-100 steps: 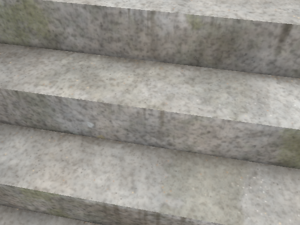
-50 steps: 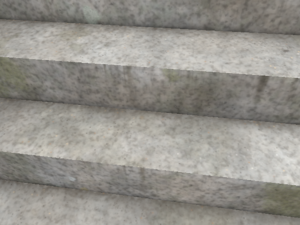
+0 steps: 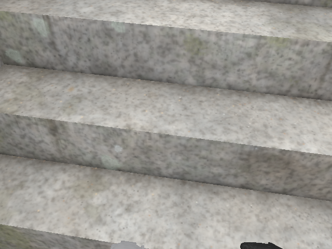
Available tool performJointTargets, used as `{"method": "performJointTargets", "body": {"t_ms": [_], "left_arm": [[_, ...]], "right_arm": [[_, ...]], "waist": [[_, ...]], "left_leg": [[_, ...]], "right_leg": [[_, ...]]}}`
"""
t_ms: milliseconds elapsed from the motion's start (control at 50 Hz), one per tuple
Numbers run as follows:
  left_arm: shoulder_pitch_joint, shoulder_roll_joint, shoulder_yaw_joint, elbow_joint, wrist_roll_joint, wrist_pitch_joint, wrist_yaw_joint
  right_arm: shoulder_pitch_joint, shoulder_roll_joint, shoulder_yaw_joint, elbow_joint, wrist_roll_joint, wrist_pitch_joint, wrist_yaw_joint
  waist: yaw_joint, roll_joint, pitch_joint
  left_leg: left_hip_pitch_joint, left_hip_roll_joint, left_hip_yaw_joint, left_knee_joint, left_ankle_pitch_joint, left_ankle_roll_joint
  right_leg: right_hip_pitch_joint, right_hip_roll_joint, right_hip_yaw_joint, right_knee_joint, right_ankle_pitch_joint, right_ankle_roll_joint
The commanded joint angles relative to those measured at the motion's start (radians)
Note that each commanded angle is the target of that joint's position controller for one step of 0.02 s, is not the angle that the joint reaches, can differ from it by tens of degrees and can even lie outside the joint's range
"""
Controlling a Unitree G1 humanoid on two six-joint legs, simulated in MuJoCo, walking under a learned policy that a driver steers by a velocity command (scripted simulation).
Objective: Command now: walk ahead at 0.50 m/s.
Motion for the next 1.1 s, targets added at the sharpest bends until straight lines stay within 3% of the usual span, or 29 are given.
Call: {"method": "performJointTargets", "body": {"t_ms": [20,40,60,80,160,180,220,240,260,280,320,340,360,440,460,540,600,640,700,720,740,780,800,820,860,920,980,1060,1100], "left_arm": [[-0.011,0.011,-0.009,-0.049,-0.092,-0.072,0.018],[0.243,-0.039,-0.043,0.032,0.101,-0.019,-0.029],[0.241,-0.008,-0.036,0.039,0.116,0.004,-0.076],[0.092,0.019,0.003,-0.045,-0.092,-0.047,0.010],[0.083,0.068,0.009,-0.083,-0.135,-0.080,0.110],[0.124,0.163,0.027,-0.102,-0.138,-0.101,0.116],[0.096,0.258,0.066,-0.144,-0.146,-0.131,0.067],[0.074,0.200,0.066,-0.195,-0.122,-0.143,0.033],[-0.004,0.129,0.067,-0.241,-0.110,-0.143,-0.004],[-0.105,0.117,0.088,-0.279,-0.053,-0.130,-0.008],[-0.245,-0.052,0.043,-0.473,0.012,-0.112,0.013],[-0.274,-0.120,0.015,-0.509,-0.003,-0.100,0.023],[-0.189,-0.026,0.005,-0.357,-0.120,0.005,-0.044],[-0.175,-0.027,0.003,-0.395,-0.077,0.032,-0.080],[-0.217,-0.029,0.002,-0.395,-0.080,0.034,-0.080],[-0.463,0.013,-0.026,-0.440,-0.080,0.049,-0.062],[-0.701,0.064,-0.024,-0.491,-0.078,0.097,-0.026],[-0.744,0.061,-0.044,-0.536,-0.054,0.183,-0.046],[-0.491,0.045,-0.048,-0.489,-0.019,0.189,-0.082],[-0.511,0.070,-0.046,-0.487,-0.020,0.193,-0.081],[-0.431,0.092,-0.032,-0.447,-0.034,0.198,-0.058],[-0.075,0.189,0.010,-0.273,-0.058,0.199,-0.018],[0.011,0.228,0.028,-0.233,-0.008,0.177,-0.019],[0.040,0.170,0.011,-0.180,0.010,0.145,-0.023],[0.019,0.033,-0.016,-0.064,0.010,0.071,-0.030],[-0.182,-0.022,-0.042,-0.065,-0.025,0.009,-0.042],[-0.131,0.023,-0.028,-0.102,0.003,-0.014,-0.044],[0.090,0.029,-0.045,-0.030,0.058,-0.024,-0.042],[0.050,0.070,-0.033,-0.083,0.039,-0.042,-0.049]], "right_arm": [[-0.028,0.119,0.049,-0.055,-0.012,0.006,-0.071],[-0.142,-0.033,0.038,-0.070,-0.012,0.040,0.014],[-0.220,-0.068,0.017,-0.099,-0.015,0.069,0.023],[-0.288,0.124,0.076,-0.155,-0.038,0.040,-0.040],[-0.247,0.039,0.078,-0.147,0.021,0.044,-0.050],[-0.099,0.012,0.061,-0.085,0.023,0.054,-0.060],[0.174,-0.112,0.009,-0.013,0.014,0.056,-0.053],[0.285,-0.201,-0.033,0.046,-0.034,0.054,-0.055],[0.342,-0.278,-0.067,0.094,-0.078,0.081,-0.078],[0.236,-0.277,-0.095,0.110,-0.058,0.094,-0.086],[0.091,-0.160,-0.074,0.208,-0.021,0.034,-0.076],[0.132,-0.069,-0.052,0.287,-0.036,0.013,-0.077],[0.139,0.023,0.020,0.333,-0.111,0.042,0.027],[0.075,-0.028,0.004,0.350,-0.094,0.001,0.049],[0.109,-0.012,0.018,0.375,-0.122,-0.004,0.040],[0.330,-0.082,0.026,0.417,-0.170,0.001,0.058],[0.399,-0.113,0.025,0.409,-0.157,0.022,0.080],[0.355,-0.199,0.021,0.410,-0.117,0.036,0.126],[0.319,-0.390,-0.033,0.410,-0.045,-0.034,0.105],[0.345,-0.379,-0.037,0.421,-0.051,-0.018,0.118],[0.433,-0.321,-0.028,0.438,-0.110,-0.006,0.126],[0.373,-0.243,-0.024,0.418,-0.168,0.034,0.166],[0.286,-0.193,-0.037,0.435,-0.118,0.060,0.178],[0.281,-0.134,-0.017,0.420,-0.082,0.060,0.157],[0.134,-0.105,-0.012,0.319,-0.097,0.049,0.088],[0.089,-0.118,0.008,0.245,-0.103,0.045,0.033],[-0.030,-0.123,0.020,0.185,-0.056,0.040,0.019],[-0.198,-0.127,0.044,0.070,-0.073,0.025,-0.014],[-0.276,-0.157,0.032,0.005,-0.065,0.047,-0.048]], "waist": [[-0.015,0.005,0.277],[0.038,-0.048,-0.060],[0.019,-0.042,0.022],[0.053,-0.011,0.271],[0.034,-0.047,0.058],[-0.021,-0.101,-0.128],[-0.155,-0.222,-0.321],[-0.157,-0.166,-0.360],[-0.168,0.075,-0.316],[-0.145,0.102,-0.295],[0.021,-0.045,-0.043],[0.057,-0.088,0.093],[-0.032,-0.223,0.235],[0.143,0.053,0.036],[0.157,0.041,0.033],[0.093,0.018,-0.004],[0.011,0.110,0.005],[0.096,0.162,-0.046],[0.192,0.239,-0.196],[0.166,0.250,-0.188],[0.119,0.235,-0.253],[0.220,0.034,-0.263],[0.264,-0.193,-0.128],[0.223,-0.181,-0.098],[0.128,-0.046,-0.005],[-0.031,-0.001,0.027],[0.007,-0.059,0.011],[0.067,0.003,0.008],[0.068,-0.075,0.019]], "left_leg": [[-0.229,0.016,0.109,0.211,-0.173,-0.073],[-0.334,0.012,0.032,0.119,0.002,0.068],[-0.351,0.041,0.110,-0.027,0.072,0.094],[-0.265,0.053,0.273,-0.078,-0.164,-0.062],[0.572,0.066,0.452,-0.779,-0.288,-0.089],[0.746,-0.012,0.464,-0.761,-0.385,-0.080],[0.930,-0.048,0.352,-1.057,-0.402,-0.060],[1.096,0.059,0.050,-1.168,-0.514,-0.002],[1.138,0.282,-0.509,-1.558,-0.733,0.149],[1.060,0.344,-0.837,-1.855,-0.859,0.162],[0.866,0.336,-0.572,-1.769,-0.815,0.025],[0.775,0.316,-0.377,-1.715,-0.663,-0.032],[0.752,0.331,-0.282,-1.785,-0.282,-0.049],[0.801,0.249,0.116,-1.857,-0.076,-0.015],[0.804,0.226,0.154,-1.849,-0.132,-0.057],[0.878,0.206,0.251,-1.895,-0.156,-0.129],[0.980,0.296,0.271,-2.043,0.049,-0.073],[0.844,0.343,0.283,-2.075,0.809,0.029],[1.375,0.449,0.363,-1.832,1.846,0.091],[1.493,0.463,0.318,-1.768,1.949,0.129],[1.504,0.410,0.343,-1.619,1.999,0.116],[0.941,0.280,0.256,-1.290,1.342,0.092],[0.579,0.097,0.167,-0.737,0.378,-0.023],[0.312,0.039,-0.063,-0.366,0.291,-0.022],[0.010,-0.051,-0.190,-0.106,0.182,-0.001],[-0.043,0.058,0.011,-0.064,0.020,-0.036],[0.001,0.083,0.147,0.100,-0.128,-0.068],[-0.163,0.123,0.106,-0.076,-0.130,-0.075],[-0.071,0.157,0.137,-0.255,-0.139,-0.132]], "right_leg": [[-0.087,-0.250,0.261,-0.429,0.091,-0.041],[0.171,-0.209,0.297,-0.299,0.167,-0.050],[0.151,-0.205,0.227,-0.358,0.307,-0.033],[0.027,-0.243,0.212,-0.548,0.175,0.005],[-0.004,-0.227,0.057,-0.648,1.218,-0.046],[0.131,-0.290,0.057,-0.456,1.794,-0.072],[0.368,-0.339,0.109,-0.057,2.065,-0.090],[0.169,-0.273,0.141,0.200,1.804,-0.080],[-0.146,-0.068,0.131,0.623,1.072,-0.045],[-0.300,0.038,0.231,1.223,0.512,-0.021],[-0.587,-0.002,0.294,1.544,0.506,-0.044],[-0.695,0.000,0.311,1.578,0.473,-0.071],[-0.859,0.020,0.567,1.561,0.517,-0.201],[-0.975,-0.036,0.326,1.697,0.295,-0.254],[-1.040,-0.042,0.309,1.756,0.350,-0.253],[-1.146,-0.080,0.212,1.547,0.521,-0.229],[-1.125,-0.118,0.100,1.297,0.263,-0.167],[-0.789,-0.085,-0.021,0.960,0.123,-0.177],[-0.691,0.022,-0.072,0.664,0.024,-0.076],[-0.693,0.077,-0.109,0.474,-0.026,-0.075],[-0.582,0.115,-0.016,0.447,0.027,-0.091],[-0.120,0.017,0.432,0.135,-0.052,-0.180],[-0.102,-0.110,0.796,-0.161,-0.213,-0.247],[-0.057,-0.140,0.904,-0.166,-0.394,-0.208],[0.026,-0.126,0.812,-0.161,-0.298,-0.146],[-0.085,-0.082,0.496,-0.168,0.126,-0.105],[-0.226,-0.085,0.480,-0.260,0.121,-0.125],[-0.037,-0.131,0.606,-0.267,0.018,-0.107],[-0.092,-0.150,0.616,-0.315,0.159,-0.131]]}}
